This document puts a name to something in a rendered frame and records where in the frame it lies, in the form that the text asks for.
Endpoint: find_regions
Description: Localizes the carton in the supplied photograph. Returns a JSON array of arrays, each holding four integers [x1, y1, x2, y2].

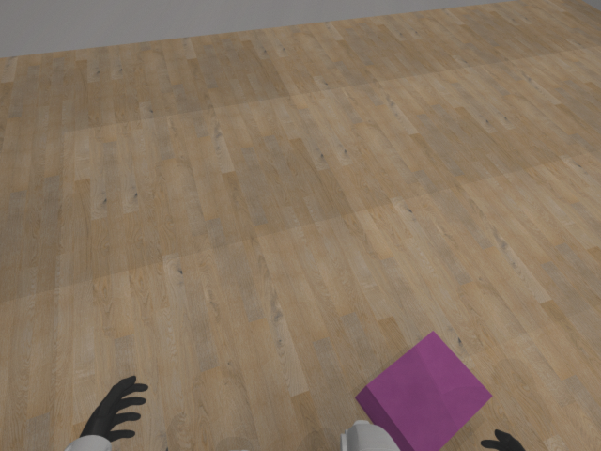
[[355, 331, 493, 451]]

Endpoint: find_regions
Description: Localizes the robot right thigh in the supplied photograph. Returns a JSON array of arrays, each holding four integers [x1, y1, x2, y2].
[[340, 424, 400, 451]]

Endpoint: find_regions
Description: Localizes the robot right hand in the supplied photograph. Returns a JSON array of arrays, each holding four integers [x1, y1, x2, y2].
[[481, 429, 525, 451]]

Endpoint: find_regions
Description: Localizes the robot left hand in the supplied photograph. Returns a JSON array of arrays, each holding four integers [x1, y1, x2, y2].
[[79, 376, 148, 442]]

